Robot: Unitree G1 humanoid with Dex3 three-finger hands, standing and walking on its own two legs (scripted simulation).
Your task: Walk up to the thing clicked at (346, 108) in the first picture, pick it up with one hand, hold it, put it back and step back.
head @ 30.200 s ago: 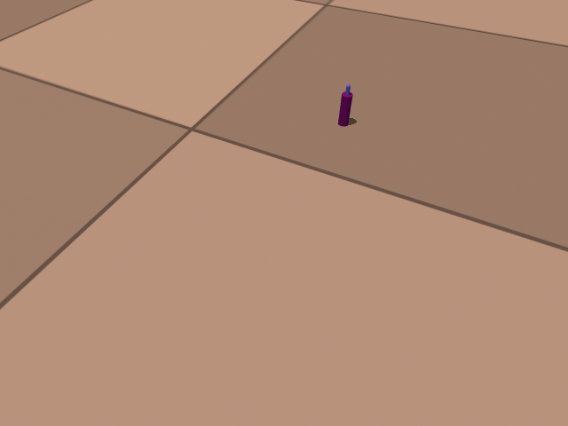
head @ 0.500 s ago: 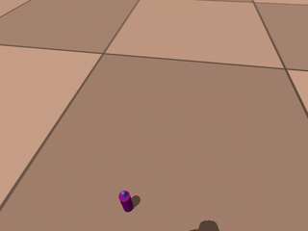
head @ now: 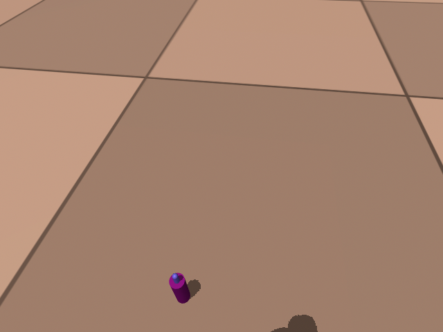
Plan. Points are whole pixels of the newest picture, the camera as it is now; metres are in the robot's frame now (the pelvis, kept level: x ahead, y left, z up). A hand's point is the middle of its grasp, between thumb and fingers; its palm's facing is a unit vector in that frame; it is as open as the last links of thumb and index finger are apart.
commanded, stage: stand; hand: left
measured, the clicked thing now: (179, 286) +0.41 +0.20 -0.65
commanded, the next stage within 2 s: step back in 1.08 s
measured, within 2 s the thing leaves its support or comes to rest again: neither
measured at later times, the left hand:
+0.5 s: hand out of the picture +0.09 +0.24 -0.16, palm faces -0.02 -0.94 -0.34, open 7.4 cm
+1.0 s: hand out of the picture +0.10 +0.24 -0.16, palm faces -0.03 -0.94 -0.34, open 7.4 cm
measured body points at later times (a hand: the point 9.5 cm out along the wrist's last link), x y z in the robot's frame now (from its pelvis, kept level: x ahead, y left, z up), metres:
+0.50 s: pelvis +0.02 +0.00 +0.00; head +0.02 -0.01 +0.45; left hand +0.09 +0.29 -0.13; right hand +0.08 -0.30 -0.14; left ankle +0.04 +0.12 -0.75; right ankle +0.01 -0.14 -0.75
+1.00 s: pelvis +0.03 +0.00 +0.00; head +0.04 +0.00 +0.45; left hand +0.10 +0.29 -0.13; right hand +0.09 -0.30 -0.13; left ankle +0.04 +0.12 -0.75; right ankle +0.01 -0.14 -0.75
